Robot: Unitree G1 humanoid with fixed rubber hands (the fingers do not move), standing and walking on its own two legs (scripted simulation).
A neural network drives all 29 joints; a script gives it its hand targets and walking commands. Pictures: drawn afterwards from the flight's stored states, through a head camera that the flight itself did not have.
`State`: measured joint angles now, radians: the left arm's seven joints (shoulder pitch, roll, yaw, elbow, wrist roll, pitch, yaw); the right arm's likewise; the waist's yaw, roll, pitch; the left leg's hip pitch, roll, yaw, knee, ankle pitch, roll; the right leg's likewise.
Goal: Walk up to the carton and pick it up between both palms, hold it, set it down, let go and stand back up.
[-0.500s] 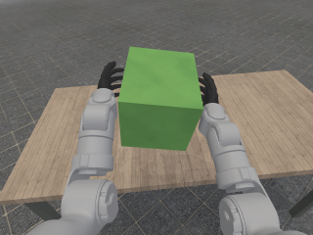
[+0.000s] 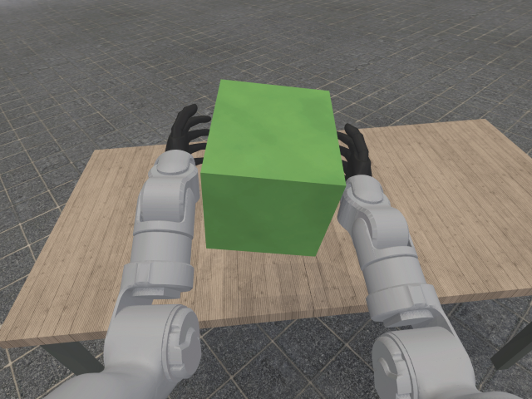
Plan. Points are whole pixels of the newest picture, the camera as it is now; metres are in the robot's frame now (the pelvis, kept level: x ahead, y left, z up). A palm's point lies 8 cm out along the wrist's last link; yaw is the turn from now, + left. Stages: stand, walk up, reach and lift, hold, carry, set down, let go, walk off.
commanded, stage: hold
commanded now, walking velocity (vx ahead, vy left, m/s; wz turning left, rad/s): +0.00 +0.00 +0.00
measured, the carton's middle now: (268, 168) +0.39 +0.00 +0.18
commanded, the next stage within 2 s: set down in 1.78 s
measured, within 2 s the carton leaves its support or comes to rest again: neither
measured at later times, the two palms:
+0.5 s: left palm (180, 157) +0.39 +0.12 +0.21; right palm (355, 178) +0.37 -0.13 +0.18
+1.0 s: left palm (180, 157) +0.39 +0.12 +0.21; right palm (355, 178) +0.37 -0.13 +0.17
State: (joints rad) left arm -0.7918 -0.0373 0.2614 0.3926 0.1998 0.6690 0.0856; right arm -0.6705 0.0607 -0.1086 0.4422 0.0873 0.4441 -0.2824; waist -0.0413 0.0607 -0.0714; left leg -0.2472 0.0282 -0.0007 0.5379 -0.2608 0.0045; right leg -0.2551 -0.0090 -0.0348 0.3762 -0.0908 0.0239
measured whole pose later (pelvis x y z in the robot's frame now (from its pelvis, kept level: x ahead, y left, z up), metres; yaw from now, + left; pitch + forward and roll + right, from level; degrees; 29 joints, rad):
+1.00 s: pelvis +0.00 +0.00 +0.00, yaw +0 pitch -2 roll -2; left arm -0.79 -0.04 0.26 0.39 0.20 0.67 0.08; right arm -0.67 0.06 -0.11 0.44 0.09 0.44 -0.28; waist -0.04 0.06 -0.07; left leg -0.25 0.03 0.00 0.54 -0.26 0.00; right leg -0.25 -0.01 -0.03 0.38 -0.09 0.02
